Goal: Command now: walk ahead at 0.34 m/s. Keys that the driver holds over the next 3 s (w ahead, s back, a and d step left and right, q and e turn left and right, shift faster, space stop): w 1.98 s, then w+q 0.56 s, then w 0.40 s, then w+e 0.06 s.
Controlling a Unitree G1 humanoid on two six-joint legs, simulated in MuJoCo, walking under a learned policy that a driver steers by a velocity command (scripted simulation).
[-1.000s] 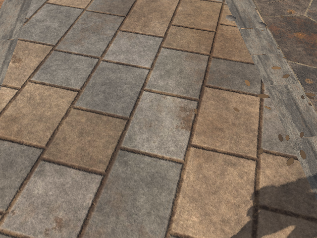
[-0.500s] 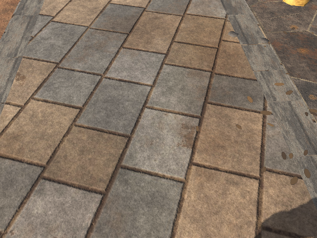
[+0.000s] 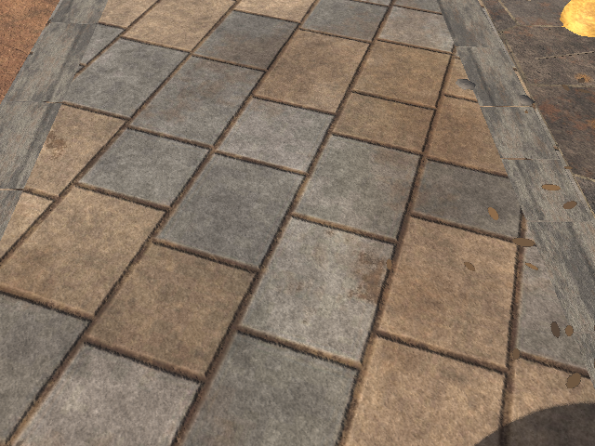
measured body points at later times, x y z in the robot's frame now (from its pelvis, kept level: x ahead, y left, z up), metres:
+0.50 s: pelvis +0.23 +0.04 +0.00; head +0.27 +0.05 +0.44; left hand +0.41 +0.26 -0.13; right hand +0.12 -0.17 -0.15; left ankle +0.08 +0.11 -0.74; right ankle +0.40 -0.06 -0.70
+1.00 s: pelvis +0.52 +0.03 +0.00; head +0.55 +0.03 +0.45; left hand +0.43 +0.25 -0.14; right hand +0.68 -0.19 -0.12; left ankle +0.69 +0.17 -0.69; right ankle +0.42 -0.03 -0.74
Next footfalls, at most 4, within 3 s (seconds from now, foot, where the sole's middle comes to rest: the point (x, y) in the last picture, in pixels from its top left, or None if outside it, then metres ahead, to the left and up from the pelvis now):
0.08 left None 0.12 0.11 -0.77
0.58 right None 0.46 -0.04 -0.77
1.12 left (256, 350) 0.77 0.14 -0.77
1.68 right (325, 258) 1.07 -0.03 -0.77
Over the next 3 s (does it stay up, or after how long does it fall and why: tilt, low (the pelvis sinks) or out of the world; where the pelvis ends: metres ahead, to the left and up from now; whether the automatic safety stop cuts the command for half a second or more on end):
stays up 1.63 0.11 0.01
